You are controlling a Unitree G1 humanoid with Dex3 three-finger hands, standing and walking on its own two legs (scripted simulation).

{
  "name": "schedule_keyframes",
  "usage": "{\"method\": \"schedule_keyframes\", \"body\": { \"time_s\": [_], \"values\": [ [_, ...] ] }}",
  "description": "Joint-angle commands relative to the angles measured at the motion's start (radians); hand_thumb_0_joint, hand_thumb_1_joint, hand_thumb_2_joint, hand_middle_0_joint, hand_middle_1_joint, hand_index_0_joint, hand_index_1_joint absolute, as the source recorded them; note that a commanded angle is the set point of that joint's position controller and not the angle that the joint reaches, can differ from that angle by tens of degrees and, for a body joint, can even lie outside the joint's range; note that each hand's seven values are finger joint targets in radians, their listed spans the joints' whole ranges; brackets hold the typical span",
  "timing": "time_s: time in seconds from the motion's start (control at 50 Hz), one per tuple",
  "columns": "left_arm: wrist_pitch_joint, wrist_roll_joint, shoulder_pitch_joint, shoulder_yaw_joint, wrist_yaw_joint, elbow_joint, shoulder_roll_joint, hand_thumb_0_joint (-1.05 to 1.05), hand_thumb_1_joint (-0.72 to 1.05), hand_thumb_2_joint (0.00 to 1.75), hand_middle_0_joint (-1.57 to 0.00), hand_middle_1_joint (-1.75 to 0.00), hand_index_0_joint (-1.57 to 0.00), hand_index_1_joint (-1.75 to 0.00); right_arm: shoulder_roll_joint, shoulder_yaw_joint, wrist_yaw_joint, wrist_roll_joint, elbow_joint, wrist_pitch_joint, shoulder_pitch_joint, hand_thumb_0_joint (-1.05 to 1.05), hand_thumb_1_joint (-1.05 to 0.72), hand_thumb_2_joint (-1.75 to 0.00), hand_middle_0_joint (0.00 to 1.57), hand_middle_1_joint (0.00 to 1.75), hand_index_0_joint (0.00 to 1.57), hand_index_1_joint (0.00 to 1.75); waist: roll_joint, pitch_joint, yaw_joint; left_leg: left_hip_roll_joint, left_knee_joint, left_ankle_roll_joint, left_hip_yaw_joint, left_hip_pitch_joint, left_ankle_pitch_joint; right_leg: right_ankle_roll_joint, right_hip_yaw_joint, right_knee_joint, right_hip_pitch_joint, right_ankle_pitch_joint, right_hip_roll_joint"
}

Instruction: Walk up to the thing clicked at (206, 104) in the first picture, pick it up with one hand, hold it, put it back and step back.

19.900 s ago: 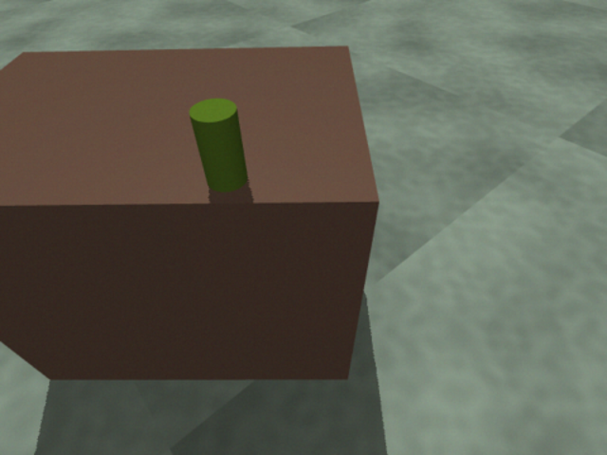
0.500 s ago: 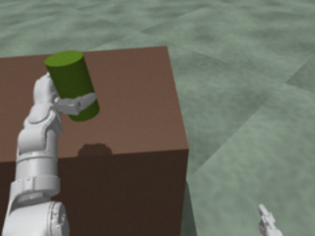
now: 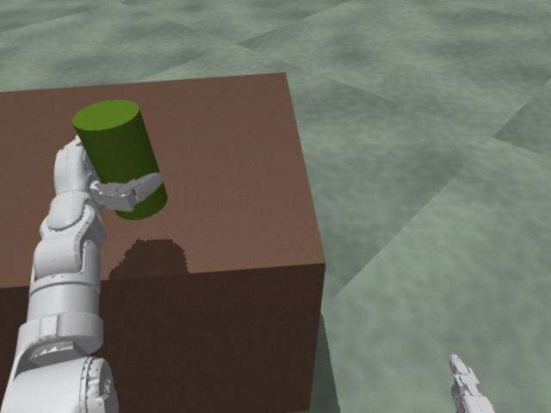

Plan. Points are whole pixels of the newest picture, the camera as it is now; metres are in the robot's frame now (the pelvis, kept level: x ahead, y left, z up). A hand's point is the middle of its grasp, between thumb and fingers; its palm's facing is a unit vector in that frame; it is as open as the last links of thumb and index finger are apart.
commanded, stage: lower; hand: left
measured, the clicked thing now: (125, 162) +0.43 +0.20 +0.20
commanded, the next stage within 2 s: loosen in 0.92 s
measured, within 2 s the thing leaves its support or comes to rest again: rests again in 0.74 s
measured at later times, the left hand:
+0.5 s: hand (141, 197) +0.44 +0.20 +0.13, palm faces +0.21 -0.98 +0.00, open 10.7 cm
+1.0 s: hand (145, 210) +0.44 +0.21 +0.10, palm faces +0.20 -0.98 +0.00, open 10.7 cm
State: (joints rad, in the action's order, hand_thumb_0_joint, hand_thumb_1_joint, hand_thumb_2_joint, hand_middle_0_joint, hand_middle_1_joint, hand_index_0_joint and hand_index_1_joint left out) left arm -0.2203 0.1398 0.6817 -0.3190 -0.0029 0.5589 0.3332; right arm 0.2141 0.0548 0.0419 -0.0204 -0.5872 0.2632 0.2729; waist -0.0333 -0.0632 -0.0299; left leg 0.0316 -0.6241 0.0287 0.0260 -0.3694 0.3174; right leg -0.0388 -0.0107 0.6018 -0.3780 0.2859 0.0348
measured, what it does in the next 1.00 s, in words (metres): stands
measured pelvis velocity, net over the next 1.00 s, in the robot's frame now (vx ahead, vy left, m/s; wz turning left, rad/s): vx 0.00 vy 0.00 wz -0.01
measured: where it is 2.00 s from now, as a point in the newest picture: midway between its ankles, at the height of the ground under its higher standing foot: outside the picture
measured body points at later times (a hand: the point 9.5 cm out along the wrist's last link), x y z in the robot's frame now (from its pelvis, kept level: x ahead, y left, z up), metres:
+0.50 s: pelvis +0.00 +0.00 -0.01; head +0.03 +0.00 +0.44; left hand +0.43 +0.26 +0.13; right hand +0.15 -0.27 -0.08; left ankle +0.00 +0.14 -0.73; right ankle +0.01 -0.15 -0.73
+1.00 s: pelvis +0.00 +0.00 -0.02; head +0.05 +0.00 +0.43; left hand +0.43 +0.26 +0.10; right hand +0.15 -0.25 -0.09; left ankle +0.00 +0.14 -0.73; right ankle +0.01 -0.15 -0.73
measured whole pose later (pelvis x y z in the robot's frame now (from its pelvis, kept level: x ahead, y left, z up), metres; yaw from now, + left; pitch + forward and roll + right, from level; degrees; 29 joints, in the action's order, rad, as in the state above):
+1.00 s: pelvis +0.00 +0.00 -0.02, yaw -1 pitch +9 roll -1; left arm 0.13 0.15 0.61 -0.32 0.03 0.76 0.34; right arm 0.20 0.04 0.04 -0.01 -0.46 0.10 0.29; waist -0.02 -0.08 -0.06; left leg 0.04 -0.77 0.03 0.02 -0.55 0.39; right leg -0.04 -0.02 0.73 -0.55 0.34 0.02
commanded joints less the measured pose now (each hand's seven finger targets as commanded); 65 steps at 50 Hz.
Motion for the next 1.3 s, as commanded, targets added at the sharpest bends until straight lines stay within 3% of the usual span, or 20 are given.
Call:
{"method": "schedule_keyframes", "body": {
  "time_s": [0.0, 0.16, 0.2, 0.26, 0.28, 0.36, 0.4, 0.44, 0.46, 0.68, 0.72, 0.74, 0.8, 0.86, 0.88, 0.92, 0.96, 1.0, 1.2, 1.28],
  "values": [
    [0.091, 0.01, 0.423, -0.027, 0.009, -0.117, 0.204, 0.0, 0.13, 1.32, -1.38, -1.5, -1.39, -1.51, 0.095, 0.029, 0.005, -0.007, 0.11, 0.049, -0.041, 0.0, 0.52, -0.06, 0.05, 0.05, 0.05, 0.05, 0.032, -0.245, -0.013, -0.037, 0.074, -0.039, -0.048, 0.084, -0.238, 0.027, 0.055, -0.069, 0.083, -0.237, -0.036],
    [0.207, 0.012, 0.501, -0.03, 0.027, -0.144, 0.245, 0.0, 0.14, 1.28, -1.34, -1.46, -1.35, -1.47, 0.139, 0.061, 0.003, -0.005, 0.167, 0.035, -0.078, 0.0, 0.51, -0.06, 0.05, 0.05, 0.05, 0.05, 0.001, -0.357, -0.023, -0.033, 0.053, -0.036, -0.043, 0.121, -0.258, 0.029, 0.05, -0.044, 0.072, -0.254, -0.039],
    [0.238, 0.012, 0.514, -0.057, 0.018, -0.153, 0.278, 0.0, 0.15, 1.31, -1.34, -1.47, -1.35, -1.48, 0.143, 0.06, 0.006, -0.004, 0.185, 0.028, -0.084, 0.0, 0.51, -0.06, 0.05, 0.05, 0.05, 0.05, 0.019, -0.371, -0.017, -0.031, 0.053, -0.037, -0.04, 0.105, -0.235, 0.027, 0.05, -0.047, 0.087, -0.231, -0.038],
    [0.275, 0.006, 0.51, -0.019, 0.016, -0.117, 0.242, 0.0, 0.14, 1.3, -1.34, -1.47, -1.35, -1.48, 0.136, 0.054, 0.012, -0.004, 0.185, 0.017, -0.104, 0.0, 0.51, -0.06, 0.05, 0.05, 0.05, 0.05, -0.01, -0.367, -0.028, -0.027, 0.05, -0.033, -0.037, 0.11, -0.214, 0.034, 0.051, -0.04, 0.055, -0.208, -0.04],
    [0.289, 0.009, 0.51, -0.051, 0.013, -0.111, 0.272, 0.0, 0.16, 1.33, -1.34, -1.49, -1.36, -1.49, 0.138, 0.053, 0.016, 0.0, 0.193, 0.012, -0.091, 0.0, 0.51, -0.06, 0.05, 0.05, 0.05, 0.05, 0.008, -0.383, -0.023, -0.027, 0.044, -0.036, -0.038, 0.099, -0.22, 0.031, 0.048, -0.037, 0.074, -0.214, -0.039],
    [0.317, 0.011, 0.46, -0.028, 0.024, -0.047, 0.255, 0.0, 0.18, 1.34, -1.36, -1.5, -1.38, -1.5, 0.137, 0.056, 0.021, -0.001, 0.146, -0.006, -0.08, 0.0, 0.51, -0.06, 0.05, 0.05, 0.05, 0.05, -0.025, -0.347, -0.03, -0.028, 0.035, -0.036, -0.044, 0.07, -0.192, 0.034, 0.043, -0.033, 0.04, -0.194, -0.037],
    [0.326, 0.008, 0.449, -0.048, 0.025, -0.037, 0.275, 0.0, 0.17, 1.33, -1.37, -1.5, -1.38, -1.5, 0.146, 0.065, 0.024, 0.003, 0.166, -0.014, -0.08, 0.0, 0.51, -0.06, 0.05, 0.05, 0.05, 0.05, -0.008, -0.365, -0.031, -0.026, 0.024, -0.037, -0.043, 0.063, -0.21, 0.032, 0.043, -0.026, 0.042, -0.214, -0.038],
    [0.338, 0.013, 0.439, -0.023, 0.031, -0.031, 0.236, 0.0, 0.18, 1.31, -1.35, -1.48, -1.37, -1.48, 0.109, 0.034, 0.019, 0.001, 0.182, -0.022, -0.08, 0.0, 0.51, -0.06, 0.05, 0.05, 0.05, 0.05, -0.011, -0.365, -0.027, -0.028, 0.016, -0.038, -0.045, 0.048, -0.231, 0.032, 0.044, -0.017, 0.06, -0.236, -0.038],
    [0.346, 0.014, 0.442, -0.051, 0.03, -0.036, 0.278, 0.0, 0.16, 1.31, -1.34, -1.47, -1.35, -1.48, 0.141, 0.067, 0.025, 0.001, 0.167, -0.031, -0.069, 0.0, 0.51, -0.06, 0.05, 0.05, 0.05, 0.05, -0.007, -0.386, -0.028, -0.029, 0.007, -0.04, -0.048, 0.044, -0.242, 0.03, 0.04, -0.013, 0.064, -0.25, -0.035],
    [0.396, 0.012, 0.395, -0.024, 0.037, -0.027, 0.239, 0.0, 0.12, 1.3, -1.33, -1.46, -1.34, -1.47, 0.119, 0.042, 0.015, 0.005, 0.233, -0.074, -0.039, 0.0, 0.5, -0.06, 0.05, 0.05, 0.05, 0.05, -0.04, -0.36, -0.034, -0.015, -0.026, -0.03, -0.036, 0.05, -0.287, 0.042, 0.05, 0.035, -0.011, -0.257, -0.045],
    [0.407, 0.01, 0.423, -0.022, 0.036, -0.085, 0.239, 0.0, 0.12, 1.29, -1.31, -1.44, -1.32, -1.45, 0.117, 0.045, 0.014, 0.008, 0.257, -0.082, -0.031, 0.0, 0.5, -0.07, 0.05, 0.05, 0.05, 0.05, -0.047, -0.412, -0.035, -0.014, -0.037, -0.031, -0.035, 0.073, -0.304, 0.041, 0.048, 0.041, -0.003, -0.27, -0.045],
    [0.403, 0.01, 0.38, -0.019, 0.034, -0.008, 0.228, 0.0, 0.12, 1.29, -1.31, -1.44, -1.32, -1.45, 0.121, 0.045, 0.013, 0.008, 0.239, -0.085, -0.023, 0.0, 0.49, -0.07, 0.05, 0.05, 0.05, 0.05, -0.03, -0.356, -0.042, -0.011, -0.038, -0.03, -0.031, 0.041, -0.292, 0.042, 0.053, 0.048, -0.027, -0.255, -0.048],
    [0.422, 0.018, 0.424, -0.039, 0.031, -0.102, 0.259, 0.0, 0.08, 1.27, -1.3, -1.42, -1.31, -1.44, 0.138, 0.063, 0.014, 0.01, 0.276, -0.094, -0.019, 0.0, 0.49, -0.07, 0.05, 0.05, 0.05, 0.05, -0.046, -0.437, -0.032, -0.012, -0.054, -0.031, -0.032, 0.056, -0.295, 0.041, 0.048, 0.059, -0.007, -0.262, -0.045],
    [0.411, 0.007, 0.351, -0.005, 0.029, -0.007, 0.211, 0.0, 0.07, 1.28, -1.29, -1.43, -1.3, -1.44, 0.124, 0.048, 0.013, 0.01, 0.281, -0.103, -0.007, 0.0, 0.49, -0.07, 0.05, 0.05, 0.05, 0.05, -0.024, -0.355, -0.045, -0.015, -0.055, -0.034, -0.037, 0.012, -0.266, 0.041, 0.044, 0.064, -0.023, -0.249, -0.044],
    [0.414, 0.01, 0.339, -0.023, 0.03, -0.002, 0.217, 0.0, 0.08, 1.28, -1.3, -1.43, -1.31, -1.44, 0.129, 0.057, 0.012, 0.01, 0.257, -0.109, 0.004, 0.0, 0.5, -0.07, 0.05, 0.05, 0.05, 0.05, -0.018, -0.347, -0.042, -0.013, -0.057, -0.033, -0.034, 0.006, -0.269, 0.042, 0.044, 0.067, -0.044, -0.244, -0.045],
    [0.421, 0.011, 0.374, -0.008, 0.035, -0.047, 0.202, 0.0, 0.1, 1.28, -1.3, -1.42, -1.31, -1.44, 0.1, 0.028, 0.009, 0.01, 0.308, -0.11, -0.028, 0.0, 0.5, -0.07, 0.05, 0.05, 0.05, 0.05, -0.022, -0.404, -0.04, -0.016, -0.072, -0.037, -0.036, 0.026, -0.283, 0.039, 0.042, 0.071, -0.026, -0.26, -0.042],
    [0.417, 0.013, 0.333, -0.033, 0.031, 0.015, 0.22, 0.0, 0.07, 1.29, -1.3, -1.43, -1.31, -1.45, 0.139, 0.069, 0.012, 0.011, 0.283, -0.12, -0.011, 0.0, 0.5, -0.07, 0.05, 0.05, 0.05, 0.05, 0.0, -0.348, -0.041, -0.015, -0.067, -0.036, -0.035, -0.023, -0.264, 0.041, 0.044, 0.078, -0.043, -0.245, -0.045],
    [0.421, 0.01, 0.348, -0.012, 0.035, -0.003, 0.199, 0.0, 0.08, 1.29, -1.3, -1.44, -1.31, -1.45, 0.124, 0.047, 0.008, 0.011, 0.309, -0.121, -0.022, 0.0, 0.5, -0.06, 0.05, 0.05, 0.05, 0.05, -0.012, -0.365, -0.039, -0.014, -0.068, -0.033, -0.034, -0.01, -0.237, 0.044, 0.045, 0.08, -0.057, -0.219, -0.044],
    [0.421, 0.007, 0.361, -0.019, 0.036, 0.028, 0.204, 0.0, -0.33, 0.61, -1.02, -0.95, -1.05, -0.93, 0.112, 0.043, 0.009, 0.014, 0.323, -0.142, 0.009, 0.0, 0.49, -0.05, 0.05, 0.05, 0.05, 0.05, 0.003, -0.351, -0.048, -0.023, -0.078, -0.04, -0.041, -0.044, -0.184, 0.038, 0.038, 0.083, -0.071, -0.19, -0.04],
    [0.422, 0.009, 0.367, -0.006, 0.041, 0.013, 0.193, 0.0, -0.52, 0.45, -0.73, -0.67, -0.74, -0.67, 0.105, 0.035, 0.01, 0.012, 0.332, -0.145, 0.002, 0.0, 0.5, -0.06, 0.05, 0.05, 0.05, 0.05, -0.01, -0.375, -0.046, -0.023, -0.08, -0.04, -0.042, -0.033, -0.178, 0.04, 0.035, 0.087, -0.07, -0.184, -0.04]
  ]
}}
